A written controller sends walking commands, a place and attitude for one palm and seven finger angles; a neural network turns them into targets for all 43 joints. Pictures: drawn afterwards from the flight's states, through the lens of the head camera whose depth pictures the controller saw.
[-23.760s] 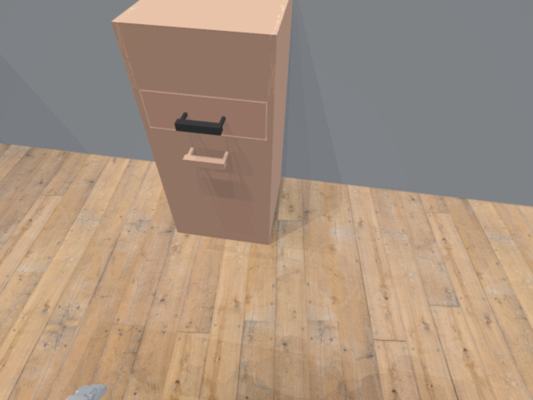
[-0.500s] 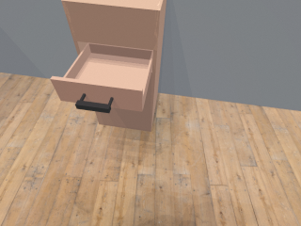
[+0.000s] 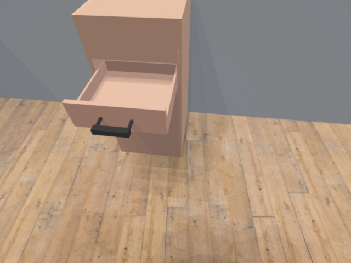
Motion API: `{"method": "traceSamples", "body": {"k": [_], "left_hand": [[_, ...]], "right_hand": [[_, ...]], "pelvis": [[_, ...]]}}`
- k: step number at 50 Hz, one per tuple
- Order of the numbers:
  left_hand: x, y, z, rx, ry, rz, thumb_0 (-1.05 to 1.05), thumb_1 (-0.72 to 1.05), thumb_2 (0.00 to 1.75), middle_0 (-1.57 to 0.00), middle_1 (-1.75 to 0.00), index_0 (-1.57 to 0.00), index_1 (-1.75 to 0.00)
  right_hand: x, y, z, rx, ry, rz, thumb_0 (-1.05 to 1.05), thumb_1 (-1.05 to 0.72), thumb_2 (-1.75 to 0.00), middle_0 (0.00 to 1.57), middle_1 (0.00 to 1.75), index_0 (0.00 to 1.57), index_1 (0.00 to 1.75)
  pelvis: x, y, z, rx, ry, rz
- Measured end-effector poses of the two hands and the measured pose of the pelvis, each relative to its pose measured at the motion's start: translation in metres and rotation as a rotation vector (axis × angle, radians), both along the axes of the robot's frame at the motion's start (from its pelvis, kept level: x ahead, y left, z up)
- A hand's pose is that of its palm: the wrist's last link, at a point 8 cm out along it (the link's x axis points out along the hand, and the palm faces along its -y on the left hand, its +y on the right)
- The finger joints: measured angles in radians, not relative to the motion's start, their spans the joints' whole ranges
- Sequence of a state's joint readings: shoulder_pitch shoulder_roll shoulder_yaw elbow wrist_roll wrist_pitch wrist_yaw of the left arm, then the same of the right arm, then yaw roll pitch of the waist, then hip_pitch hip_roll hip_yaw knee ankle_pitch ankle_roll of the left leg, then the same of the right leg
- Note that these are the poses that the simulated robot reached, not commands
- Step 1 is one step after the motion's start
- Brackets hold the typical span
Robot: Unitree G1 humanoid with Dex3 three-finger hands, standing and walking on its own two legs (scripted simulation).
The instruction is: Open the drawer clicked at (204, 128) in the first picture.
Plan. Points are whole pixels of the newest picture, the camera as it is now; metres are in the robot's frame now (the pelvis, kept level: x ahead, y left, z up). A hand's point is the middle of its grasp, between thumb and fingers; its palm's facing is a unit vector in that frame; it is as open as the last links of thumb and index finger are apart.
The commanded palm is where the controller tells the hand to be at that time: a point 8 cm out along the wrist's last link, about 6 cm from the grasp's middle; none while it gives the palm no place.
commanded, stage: let the arm hang, fingers relaxed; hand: left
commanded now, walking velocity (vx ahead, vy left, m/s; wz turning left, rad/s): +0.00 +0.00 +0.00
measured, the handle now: (113, 126) +0.58 +0.27 -0.11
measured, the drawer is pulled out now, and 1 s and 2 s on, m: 0.30 0.30 0.30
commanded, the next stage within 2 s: look to check the result in 0.26 s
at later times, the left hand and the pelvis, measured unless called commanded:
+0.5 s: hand out of the picture +0.00 +0.16 -0.17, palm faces +0.02 -0.98 -0.21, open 7.4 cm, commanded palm none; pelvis +0.00 -0.02 +0.00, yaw +0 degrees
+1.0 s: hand out of the picture +0.02 +0.16 -0.17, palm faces +0.01 -0.98 -0.22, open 7.4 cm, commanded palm none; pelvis +0.01 -0.02 +0.00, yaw +0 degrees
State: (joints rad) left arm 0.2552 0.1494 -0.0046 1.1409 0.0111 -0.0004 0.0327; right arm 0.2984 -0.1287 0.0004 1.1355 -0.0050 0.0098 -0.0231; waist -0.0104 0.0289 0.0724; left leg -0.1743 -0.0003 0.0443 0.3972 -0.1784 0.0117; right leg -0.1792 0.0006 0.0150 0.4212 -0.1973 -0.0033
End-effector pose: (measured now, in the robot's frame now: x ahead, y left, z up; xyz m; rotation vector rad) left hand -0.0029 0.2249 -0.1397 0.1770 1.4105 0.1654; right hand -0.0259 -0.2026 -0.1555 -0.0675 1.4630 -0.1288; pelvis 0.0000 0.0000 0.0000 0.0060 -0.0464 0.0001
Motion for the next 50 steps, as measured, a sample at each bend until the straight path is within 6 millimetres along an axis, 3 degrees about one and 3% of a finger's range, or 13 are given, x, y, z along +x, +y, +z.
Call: {"method": "traceSamples", "body": {"k": [4, 9, 31, 38, 50], "left_hand": [[0.020, -0.005, 0.000, 0.002, -0.053, -0.016, 0.01, 0.92, 0.90, -0.20, -0.30, -0.20, -0.30], [0.029, -0.004, 0.002, 0.009, -0.078, -0.019, 0.01, 0.93, 0.90, -0.20, -0.30, -0.20, -0.30], [-0.007, -0.022, -0.002, -0.019, 0.037, 0.020, 0.01, 0.91, 0.90, -0.20, -0.30, -0.20, -0.30], [-0.002, -0.023, -0.002, -0.017, 0.034, 0.017, 0.01, 0.91, 0.90, -0.20, -0.30, -0.20, -0.30], [0.023, -0.016, 0.000, 0.000, -0.023, -0.001, 0.01, 0.91, 0.90, -0.20, -0.30, -0.20, -0.30]], "right_hand": [[0.002, 0.001, -0.001, 0.007, -0.017, -0.012, 0.00, -0.91, -0.90, 0.20, 0.30, 0.20, 0.30], [0.002, -0.004, 0.000, 0.003, -0.025, -0.019, 0.00, -0.91, -0.90, 0.20, 0.30, 0.20, 0.30], [0.004, -0.029, 0.004, -0.042, 0.008, -0.006, 0.00, -0.91, -0.90, 0.20, 0.30, 0.20, 0.30], [0.014, -0.028, 0.004, -0.036, -0.010, -0.005, 0.00, -0.91, -0.90, 0.20, 0.30, 0.20, 0.30], [0.027, -0.030, 0.004, -0.040, -0.037, -0.008, 0.00, -0.91, -0.90, 0.20, 0.30, 0.20, 0.30]], "pelvis": [[0.000, -0.003, 0.000, 0.000, -0.002, -0.002], [0.000, -0.007, 0.000, 0.000, -0.002, -0.002], [0.003, -0.017, 0.001, -0.004, 0.004, -0.003], [0.006, -0.018, 0.001, -0.004, 0.008, -0.006], [0.011, -0.018, 0.001, -0.003, 0.006, -0.008]]}}
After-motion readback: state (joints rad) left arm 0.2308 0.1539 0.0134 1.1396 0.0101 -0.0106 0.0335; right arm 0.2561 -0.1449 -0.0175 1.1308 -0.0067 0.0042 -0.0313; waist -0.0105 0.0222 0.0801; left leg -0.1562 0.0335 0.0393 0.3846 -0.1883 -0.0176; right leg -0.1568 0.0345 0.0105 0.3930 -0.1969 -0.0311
